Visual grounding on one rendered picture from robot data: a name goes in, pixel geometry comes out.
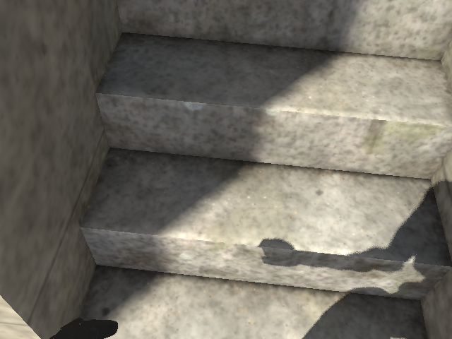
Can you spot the robot left hand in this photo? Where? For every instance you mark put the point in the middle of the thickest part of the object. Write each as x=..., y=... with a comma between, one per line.
x=92, y=329

